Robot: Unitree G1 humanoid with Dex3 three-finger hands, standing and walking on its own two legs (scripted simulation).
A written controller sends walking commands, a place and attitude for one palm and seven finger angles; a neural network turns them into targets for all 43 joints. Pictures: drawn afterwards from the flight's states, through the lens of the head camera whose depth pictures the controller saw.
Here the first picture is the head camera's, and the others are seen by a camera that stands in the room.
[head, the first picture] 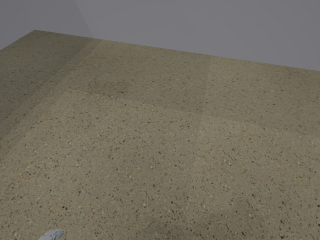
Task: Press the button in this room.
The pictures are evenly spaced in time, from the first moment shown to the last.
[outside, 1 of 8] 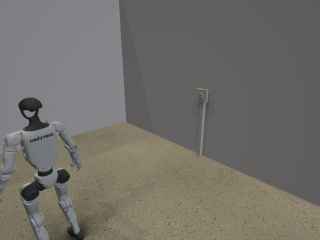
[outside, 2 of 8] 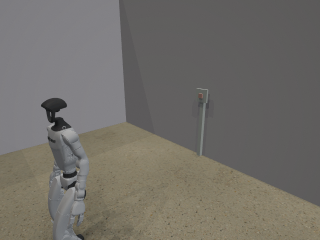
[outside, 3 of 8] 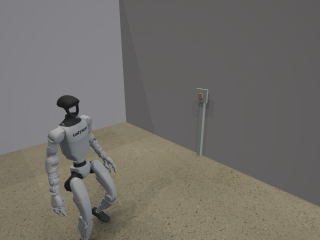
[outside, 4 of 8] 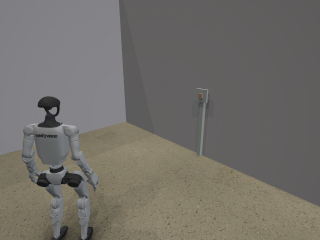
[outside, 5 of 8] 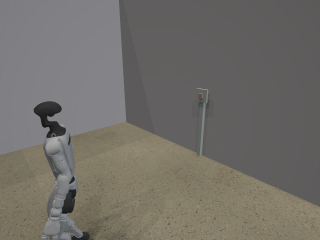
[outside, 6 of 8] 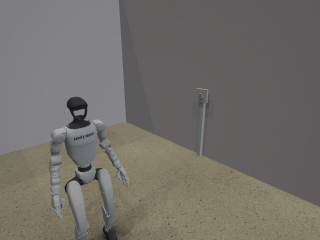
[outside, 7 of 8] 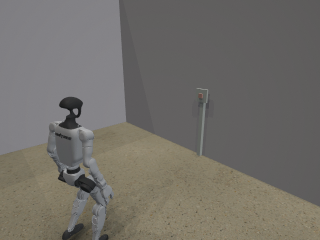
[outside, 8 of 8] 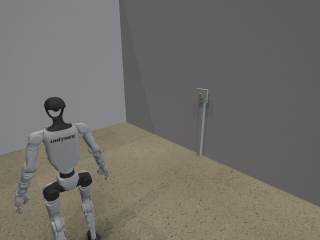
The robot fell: no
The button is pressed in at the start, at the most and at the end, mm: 0 0 0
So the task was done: no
